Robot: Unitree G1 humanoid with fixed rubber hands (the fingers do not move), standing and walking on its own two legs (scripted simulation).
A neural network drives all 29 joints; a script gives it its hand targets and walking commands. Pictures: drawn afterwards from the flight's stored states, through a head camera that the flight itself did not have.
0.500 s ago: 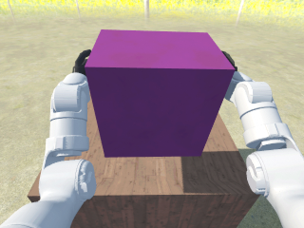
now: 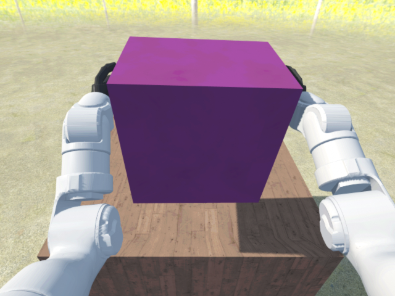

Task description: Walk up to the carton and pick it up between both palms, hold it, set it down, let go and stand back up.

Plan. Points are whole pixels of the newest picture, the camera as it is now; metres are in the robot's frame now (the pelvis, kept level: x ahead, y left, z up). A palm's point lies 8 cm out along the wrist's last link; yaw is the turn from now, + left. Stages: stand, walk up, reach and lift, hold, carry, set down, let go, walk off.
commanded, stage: hold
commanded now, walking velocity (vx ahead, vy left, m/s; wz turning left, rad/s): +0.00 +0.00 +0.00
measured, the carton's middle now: (198, 125) +0.38 +0.01 +0.22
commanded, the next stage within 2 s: set down in 0.44 s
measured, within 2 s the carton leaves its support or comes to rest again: neither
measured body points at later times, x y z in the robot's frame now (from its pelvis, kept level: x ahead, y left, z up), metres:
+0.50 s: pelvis -0.01 +0.00 +0.00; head -0.08 +0.01 +0.44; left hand +0.38 +0.18 +0.28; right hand +0.39 -0.18 +0.27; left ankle +0.01 +0.14 -0.75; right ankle +0.00 -0.14 -0.75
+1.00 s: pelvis +0.02 -0.01 +0.00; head -0.04 +0.02 +0.45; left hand +0.39 +0.23 +0.24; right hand +0.43 -0.14 +0.22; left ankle +0.01 +0.14 -0.75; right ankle +0.00 -0.14 -0.75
